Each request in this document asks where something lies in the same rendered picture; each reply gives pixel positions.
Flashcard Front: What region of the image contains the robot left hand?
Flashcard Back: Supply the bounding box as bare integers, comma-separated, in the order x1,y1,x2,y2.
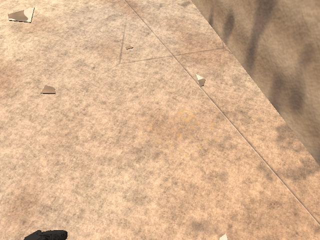
24,230,68,240

